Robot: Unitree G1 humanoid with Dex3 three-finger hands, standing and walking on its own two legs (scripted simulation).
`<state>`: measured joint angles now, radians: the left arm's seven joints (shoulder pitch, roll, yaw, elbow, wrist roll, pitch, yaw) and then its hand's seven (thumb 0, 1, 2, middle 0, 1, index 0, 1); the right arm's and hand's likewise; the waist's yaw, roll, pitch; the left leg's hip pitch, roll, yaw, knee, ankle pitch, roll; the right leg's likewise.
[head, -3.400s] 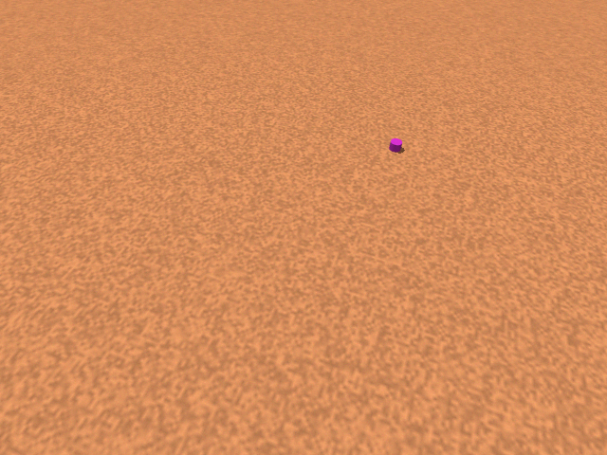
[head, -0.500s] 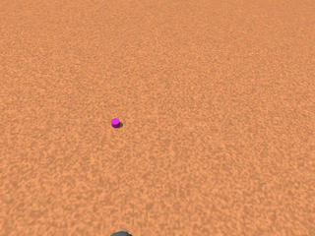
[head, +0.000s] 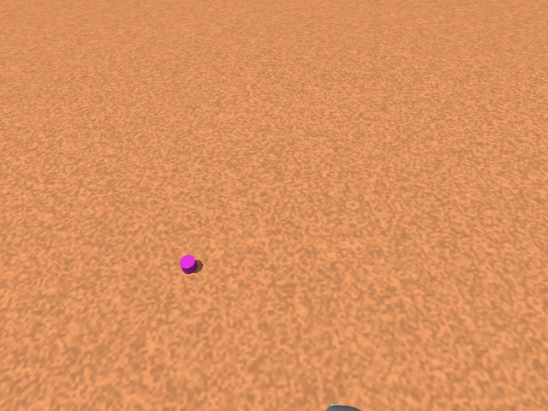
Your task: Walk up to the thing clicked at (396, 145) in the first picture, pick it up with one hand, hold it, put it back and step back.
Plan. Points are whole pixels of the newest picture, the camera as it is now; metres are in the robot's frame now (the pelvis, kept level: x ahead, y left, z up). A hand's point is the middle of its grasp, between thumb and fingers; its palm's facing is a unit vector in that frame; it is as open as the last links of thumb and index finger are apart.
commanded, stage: walk up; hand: left
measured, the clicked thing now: (188, 264) +0.79 +0.35 -0.73
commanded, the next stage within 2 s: none
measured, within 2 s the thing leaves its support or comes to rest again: neither
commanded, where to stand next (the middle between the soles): +0.36 +0.04 m, yaw +1 degrees
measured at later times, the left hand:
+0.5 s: hand out of the picture +0.18 +0.34 -0.15, palm faces -0.02 -0.94 -0.34, open 7.4 cm
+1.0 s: hand (119, 293) +0.37 +0.30 -0.12, palm faces -0.05 -0.92 -0.39, open 7.4 cm
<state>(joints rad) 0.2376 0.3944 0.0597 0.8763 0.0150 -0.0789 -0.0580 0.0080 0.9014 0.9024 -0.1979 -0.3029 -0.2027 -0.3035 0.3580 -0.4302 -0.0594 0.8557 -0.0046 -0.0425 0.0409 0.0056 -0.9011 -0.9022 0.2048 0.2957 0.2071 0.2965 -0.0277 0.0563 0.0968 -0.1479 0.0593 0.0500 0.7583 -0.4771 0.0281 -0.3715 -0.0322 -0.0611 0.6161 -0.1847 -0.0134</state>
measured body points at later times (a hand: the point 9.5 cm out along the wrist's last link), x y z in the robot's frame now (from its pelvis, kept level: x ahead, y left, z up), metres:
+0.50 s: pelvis +0.15 +0.06 +0.00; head +0.15 +0.09 +0.45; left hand +0.18 +0.39 -0.13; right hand +0.22 -0.27 -0.08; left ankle +0.21 +0.16 -0.72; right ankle +0.11 -0.09 -0.67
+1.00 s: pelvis +0.27 +0.04 +0.01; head +0.30 +0.02 +0.45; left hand +0.37 +0.34 -0.09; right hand +0.31 -0.27 -0.13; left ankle +0.23 +0.16 -0.67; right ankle +0.35 -0.08 -0.72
